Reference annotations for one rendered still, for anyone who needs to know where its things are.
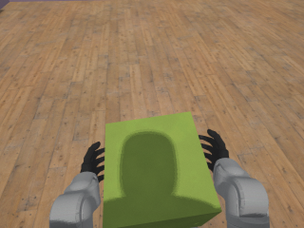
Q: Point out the robot left hand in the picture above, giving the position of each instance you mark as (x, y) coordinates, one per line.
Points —
(90, 162)

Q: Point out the right robot forearm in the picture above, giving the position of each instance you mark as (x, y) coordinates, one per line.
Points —
(246, 199)

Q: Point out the left robot forearm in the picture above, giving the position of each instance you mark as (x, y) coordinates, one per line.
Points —
(75, 208)

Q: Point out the carton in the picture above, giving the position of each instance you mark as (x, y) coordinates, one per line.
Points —
(156, 174)

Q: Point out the robot right hand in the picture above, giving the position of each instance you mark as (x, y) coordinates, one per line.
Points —
(218, 148)

